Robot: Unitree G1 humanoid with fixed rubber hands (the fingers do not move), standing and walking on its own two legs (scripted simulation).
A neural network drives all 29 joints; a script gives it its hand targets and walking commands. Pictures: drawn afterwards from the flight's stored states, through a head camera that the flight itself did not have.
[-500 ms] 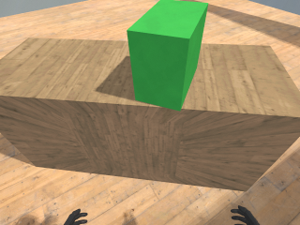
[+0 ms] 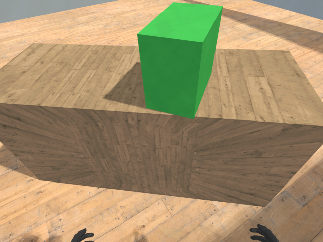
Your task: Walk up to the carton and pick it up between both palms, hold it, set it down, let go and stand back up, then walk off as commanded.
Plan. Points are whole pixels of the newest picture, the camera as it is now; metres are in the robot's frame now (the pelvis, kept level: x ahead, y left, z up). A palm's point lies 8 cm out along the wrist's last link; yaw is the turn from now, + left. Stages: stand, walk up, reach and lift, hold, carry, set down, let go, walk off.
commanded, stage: stand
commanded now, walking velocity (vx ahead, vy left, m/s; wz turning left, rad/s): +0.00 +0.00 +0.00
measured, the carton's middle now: (183, 58) +0.73 -0.04 +0.11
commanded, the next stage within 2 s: none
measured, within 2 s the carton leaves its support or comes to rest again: neither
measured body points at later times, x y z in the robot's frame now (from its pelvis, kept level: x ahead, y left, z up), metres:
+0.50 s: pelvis -0.01 +0.00 +0.00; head -0.02 -0.01 +0.45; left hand +0.11 +0.26 -0.11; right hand +0.13 -0.25 -0.11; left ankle +0.01 +0.12 -0.71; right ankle +0.02 -0.12 -0.71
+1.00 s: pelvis -0.02 +0.00 +0.02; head -0.02 -0.01 +0.46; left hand +0.10 +0.26 -0.10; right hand +0.11 -0.25 -0.10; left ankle +0.01 +0.12 -0.71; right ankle +0.02 -0.12 -0.71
